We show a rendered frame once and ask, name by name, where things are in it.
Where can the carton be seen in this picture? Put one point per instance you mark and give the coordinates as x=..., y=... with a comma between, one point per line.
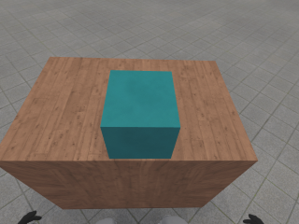
x=140, y=117

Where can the left robot hand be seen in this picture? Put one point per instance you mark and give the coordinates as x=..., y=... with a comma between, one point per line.
x=31, y=216

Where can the pedestal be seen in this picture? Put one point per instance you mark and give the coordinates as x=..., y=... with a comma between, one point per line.
x=55, y=145

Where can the right robot hand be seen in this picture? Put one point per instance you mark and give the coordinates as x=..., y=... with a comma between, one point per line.
x=253, y=220

